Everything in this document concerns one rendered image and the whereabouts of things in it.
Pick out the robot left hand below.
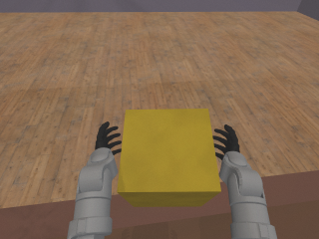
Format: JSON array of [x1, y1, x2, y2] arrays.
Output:
[[95, 121, 122, 155]]

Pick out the carton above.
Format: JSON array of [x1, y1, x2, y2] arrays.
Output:
[[117, 109, 221, 207]]

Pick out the robot left forearm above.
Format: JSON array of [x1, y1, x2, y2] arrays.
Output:
[[67, 147, 118, 239]]

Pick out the robot right hand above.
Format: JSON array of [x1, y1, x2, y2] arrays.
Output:
[[212, 124, 240, 160]]

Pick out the robot right forearm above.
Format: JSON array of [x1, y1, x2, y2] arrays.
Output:
[[219, 151, 277, 239]]

